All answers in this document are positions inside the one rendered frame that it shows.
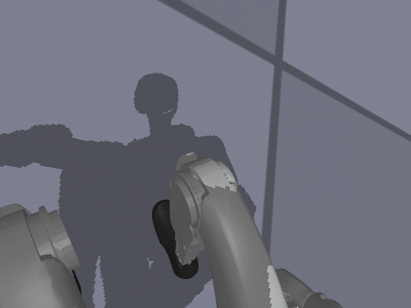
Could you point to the right robot arm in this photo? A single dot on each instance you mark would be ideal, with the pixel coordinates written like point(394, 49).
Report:
point(320, 300)

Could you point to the right robot hand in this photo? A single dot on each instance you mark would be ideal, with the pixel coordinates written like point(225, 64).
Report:
point(293, 288)

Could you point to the right robot foot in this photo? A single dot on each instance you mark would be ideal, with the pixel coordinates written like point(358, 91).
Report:
point(166, 236)

